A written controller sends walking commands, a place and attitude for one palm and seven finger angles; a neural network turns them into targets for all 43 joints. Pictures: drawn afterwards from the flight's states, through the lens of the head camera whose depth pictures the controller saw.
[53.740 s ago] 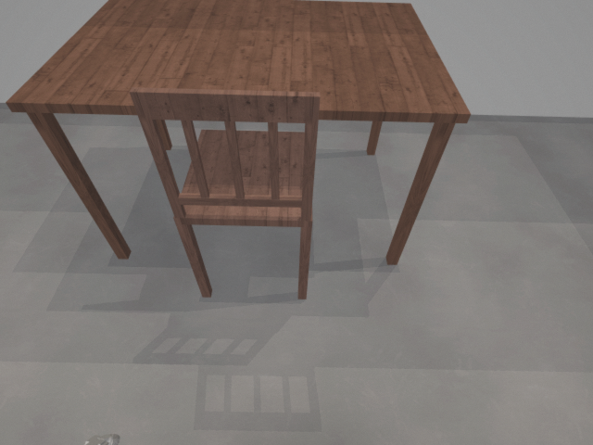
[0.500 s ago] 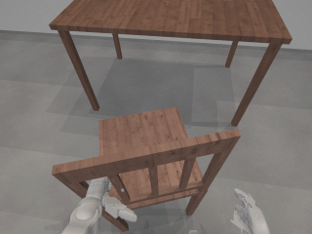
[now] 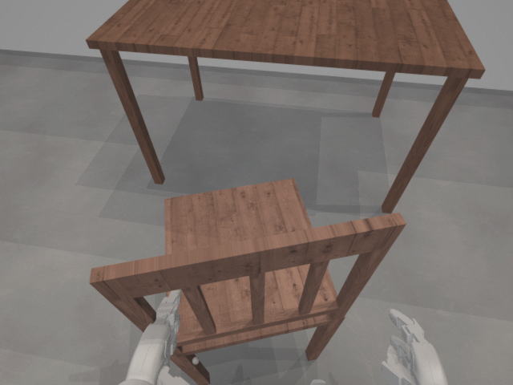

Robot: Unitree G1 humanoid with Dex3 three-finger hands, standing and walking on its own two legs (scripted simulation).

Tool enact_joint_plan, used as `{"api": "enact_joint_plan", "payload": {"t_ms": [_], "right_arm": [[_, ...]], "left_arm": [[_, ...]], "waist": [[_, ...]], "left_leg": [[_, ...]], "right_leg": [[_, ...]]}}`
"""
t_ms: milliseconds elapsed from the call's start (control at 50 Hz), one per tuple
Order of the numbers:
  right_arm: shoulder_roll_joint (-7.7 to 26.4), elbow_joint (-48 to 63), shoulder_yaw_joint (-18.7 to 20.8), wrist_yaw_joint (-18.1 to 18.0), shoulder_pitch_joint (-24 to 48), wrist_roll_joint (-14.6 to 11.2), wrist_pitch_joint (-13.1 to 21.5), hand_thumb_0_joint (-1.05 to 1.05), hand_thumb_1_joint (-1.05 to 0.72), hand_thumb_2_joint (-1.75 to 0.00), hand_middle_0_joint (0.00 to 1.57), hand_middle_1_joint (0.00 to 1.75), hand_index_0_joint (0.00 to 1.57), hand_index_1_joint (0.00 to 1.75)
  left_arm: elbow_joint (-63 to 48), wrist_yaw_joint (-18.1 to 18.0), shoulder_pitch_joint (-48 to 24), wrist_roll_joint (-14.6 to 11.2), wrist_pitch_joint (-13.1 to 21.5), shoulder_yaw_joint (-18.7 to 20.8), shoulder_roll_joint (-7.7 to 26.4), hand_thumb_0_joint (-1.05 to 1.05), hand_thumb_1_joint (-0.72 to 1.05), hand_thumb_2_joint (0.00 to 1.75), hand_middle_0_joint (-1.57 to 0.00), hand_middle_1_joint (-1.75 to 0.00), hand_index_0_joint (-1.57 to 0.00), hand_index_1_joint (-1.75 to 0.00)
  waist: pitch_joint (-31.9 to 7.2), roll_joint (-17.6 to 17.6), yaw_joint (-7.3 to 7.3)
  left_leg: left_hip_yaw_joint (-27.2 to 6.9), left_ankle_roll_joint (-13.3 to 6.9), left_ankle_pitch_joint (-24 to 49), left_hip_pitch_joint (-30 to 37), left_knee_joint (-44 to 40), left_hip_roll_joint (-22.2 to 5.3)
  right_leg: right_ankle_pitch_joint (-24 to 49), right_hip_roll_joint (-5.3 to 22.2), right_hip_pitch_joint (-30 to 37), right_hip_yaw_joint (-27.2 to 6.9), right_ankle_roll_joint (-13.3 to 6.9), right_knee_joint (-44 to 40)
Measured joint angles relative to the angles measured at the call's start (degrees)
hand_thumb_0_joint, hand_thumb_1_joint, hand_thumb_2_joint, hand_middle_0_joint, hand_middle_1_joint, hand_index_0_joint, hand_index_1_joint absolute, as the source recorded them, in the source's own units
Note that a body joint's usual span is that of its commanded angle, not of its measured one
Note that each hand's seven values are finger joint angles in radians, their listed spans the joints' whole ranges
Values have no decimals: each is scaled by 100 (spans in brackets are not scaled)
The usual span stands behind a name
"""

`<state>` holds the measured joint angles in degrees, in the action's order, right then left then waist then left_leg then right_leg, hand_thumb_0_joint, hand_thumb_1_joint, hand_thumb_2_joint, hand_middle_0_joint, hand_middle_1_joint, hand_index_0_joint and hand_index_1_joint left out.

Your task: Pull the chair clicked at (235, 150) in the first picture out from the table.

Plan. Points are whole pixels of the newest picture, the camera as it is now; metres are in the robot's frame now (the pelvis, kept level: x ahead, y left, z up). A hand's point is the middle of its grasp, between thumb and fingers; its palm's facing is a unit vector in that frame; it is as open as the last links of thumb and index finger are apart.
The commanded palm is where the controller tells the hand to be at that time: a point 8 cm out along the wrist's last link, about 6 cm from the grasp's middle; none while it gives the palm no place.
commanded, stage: draw the fingers out of the gap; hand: left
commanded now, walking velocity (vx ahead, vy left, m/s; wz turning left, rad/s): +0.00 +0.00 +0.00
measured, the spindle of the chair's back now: (257, 298) +0.27 +0.01 -0.05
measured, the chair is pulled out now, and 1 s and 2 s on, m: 0.58 0.58 0.58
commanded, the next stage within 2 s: draw the hand back to the body in 0.42 s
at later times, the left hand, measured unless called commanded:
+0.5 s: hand out of the picture +0.11 +0.09 -0.01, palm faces -0.10 -0.99 -0.07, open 17.5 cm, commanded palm +0.08 +0.14 +0.00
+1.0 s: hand out of the picture +0.12 +0.13 +0.06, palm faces +0.00 -1.00 -0.08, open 17.2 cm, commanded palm +0.09 +0.20 +0.09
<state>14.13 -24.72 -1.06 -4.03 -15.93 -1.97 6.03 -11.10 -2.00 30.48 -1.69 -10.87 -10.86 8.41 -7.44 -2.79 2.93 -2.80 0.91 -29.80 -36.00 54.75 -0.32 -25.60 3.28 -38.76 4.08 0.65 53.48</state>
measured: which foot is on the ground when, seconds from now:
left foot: down 0.00-1.00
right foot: down 0.00-1.00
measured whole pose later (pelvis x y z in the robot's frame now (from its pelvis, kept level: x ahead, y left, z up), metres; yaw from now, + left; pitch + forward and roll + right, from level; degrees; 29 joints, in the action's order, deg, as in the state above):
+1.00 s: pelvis -0.03 +0.00 -0.03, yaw +0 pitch +11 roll -2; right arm 10.5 -26.8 0.6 -3.7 -12.9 -4.2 8.1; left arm -27.9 4.0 47.5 -10.2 15.5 -3.2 13.3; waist -7.5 -4.2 -1.5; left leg -4.1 1.5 -33.3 -44.7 66.6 -1.0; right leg -28.2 2.7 -46.6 4.9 0.1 63.6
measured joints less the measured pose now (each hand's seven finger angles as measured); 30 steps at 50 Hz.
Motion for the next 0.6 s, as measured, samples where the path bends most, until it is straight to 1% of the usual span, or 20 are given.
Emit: {"api": "enact_joint_plan", "payload": {"t_ms": [100, 260, 480, 560, 580, 600], "right_arm": [[-50, 81, -18, -16, 64, 11, 16, 2, -91, -90, 20, 30, 20, 30], [-129, 302, -67, -33, 113, -8, -56, 2, -90, -90, 20, 30, 20, 30], [-150, 541, 0, -75, 12, -45, -165, 2, -90, -90, 21, 30, 20, 30], [-155, 613, 40, -94, -32, -59, -190, 2, -90, -90, 20, 30, 20, 30], [-158, 611, 47, -94, -36, -60, -150, 2, -90, -90, 20, 30, 20, 30], [-160, 590, 56, -90, -37, -60, -80, 2, -90, -90, 20, 30, 20, 30]], "left_arm": [[-293, -28, 317, 116, 27, -155, -39, -1, -53, 20, -1, 0, 0, 0], [-678, -28, 785, 214, -15, -276, -47, -1, -53, 20, 0, 0, 0, 0], [-1224, -4, 1558, 338, 23, -385, -36, -1, -53, 20, 0, 0, 0, 0], [-1332, -48, 1786, 450, 37, -371, -41, -2, -51, 21, 0, 0, 0, 0], [-1343, -68, 1835, 323, 136, -315, -65, -3, -50, 22, 0, 0, 0, 0], [-1360, -82, 1882, 176, 327, -241, -100, -3, -49, 23, 0, 0, 0, 0]], "waist": [[-53, -15, -45], [-137, -25, -88], [-255, -13, -122], [-287, -7, -126], [-290, -3, -127], [-296, 6, -136]], "left_leg": [[-12, -20, -59, -136, 185, 29], [-12, -38, -140, -291, 419, 40], [-5, -48, -243, -469, 652, 24], [3, -51, -275, -528, 719, 24], [1, -49, -284, -554, 744, 22], [-4, -45, -296, -599, 783, 18]], "right_leg": [[-52, 31, -120, 4, 17, 163], [-114, 43, -262, -5, 30, 366], [-185, 28, -438, -21, 36, 564], [-215, 27, -503, -31, 38, 634], [-223, 26, -528, -30, 36, 657], [-232, 22, -570, -27, 32, 690]]}}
